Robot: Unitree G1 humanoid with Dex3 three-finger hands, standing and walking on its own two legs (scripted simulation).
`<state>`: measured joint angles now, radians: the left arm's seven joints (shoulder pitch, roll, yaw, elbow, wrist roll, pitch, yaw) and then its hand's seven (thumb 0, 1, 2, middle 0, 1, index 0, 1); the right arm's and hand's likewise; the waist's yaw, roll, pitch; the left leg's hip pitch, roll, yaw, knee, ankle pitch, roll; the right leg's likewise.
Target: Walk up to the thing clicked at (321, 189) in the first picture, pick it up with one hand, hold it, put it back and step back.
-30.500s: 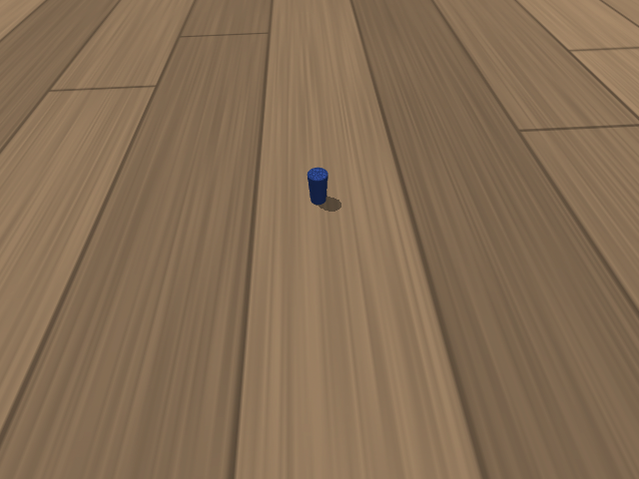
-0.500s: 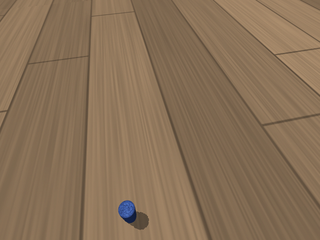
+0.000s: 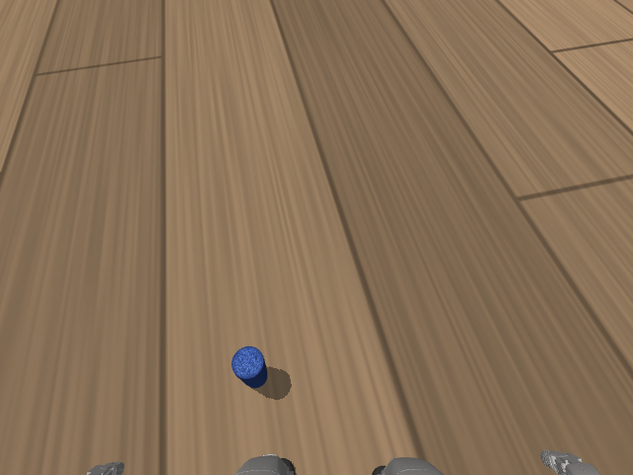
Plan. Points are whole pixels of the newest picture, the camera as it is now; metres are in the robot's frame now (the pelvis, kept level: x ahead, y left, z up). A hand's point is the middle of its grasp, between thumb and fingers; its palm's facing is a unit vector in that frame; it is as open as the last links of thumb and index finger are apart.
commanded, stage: step back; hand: left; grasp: from the side
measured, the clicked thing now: (252, 369) +0.42 +0.22 -0.69
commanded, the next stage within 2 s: none
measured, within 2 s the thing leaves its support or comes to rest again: neither
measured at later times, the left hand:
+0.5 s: hand out of the picture +0.06 +0.31 -0.17, palm faces -0.05 -0.94 -0.34, open 7.3 cm
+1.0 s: hand out of the picture -0.04 +0.32 -0.15, palm faces -0.06 -0.92 -0.38, open 7.3 cm
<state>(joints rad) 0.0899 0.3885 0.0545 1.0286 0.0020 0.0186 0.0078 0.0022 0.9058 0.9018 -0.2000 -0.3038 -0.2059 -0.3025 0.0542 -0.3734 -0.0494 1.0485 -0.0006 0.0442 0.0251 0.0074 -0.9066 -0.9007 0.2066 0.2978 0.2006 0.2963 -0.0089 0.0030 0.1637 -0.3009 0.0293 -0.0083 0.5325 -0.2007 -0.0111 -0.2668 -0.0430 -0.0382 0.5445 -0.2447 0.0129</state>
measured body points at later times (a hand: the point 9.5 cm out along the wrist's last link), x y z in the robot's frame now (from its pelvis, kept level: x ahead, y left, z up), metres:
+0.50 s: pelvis -0.08 +0.06 +0.00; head +0.00 +0.09 +0.44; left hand +0.06 +0.36 -0.14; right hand -0.03 -0.26 -0.11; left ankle -0.08 +0.14 -0.73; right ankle -0.09 -0.08 -0.66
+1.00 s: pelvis -0.19 +0.08 -0.01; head -0.12 +0.08 +0.43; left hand -0.04 +0.37 -0.12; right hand -0.10 -0.25 -0.12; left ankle -0.22 +0.20 -0.72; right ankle -0.12 -0.06 -0.73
